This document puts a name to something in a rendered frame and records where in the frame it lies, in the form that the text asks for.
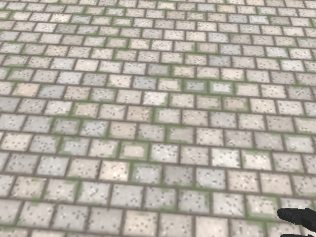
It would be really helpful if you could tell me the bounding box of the robot right hand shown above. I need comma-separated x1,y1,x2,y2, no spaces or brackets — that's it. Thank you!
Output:
276,207,316,237

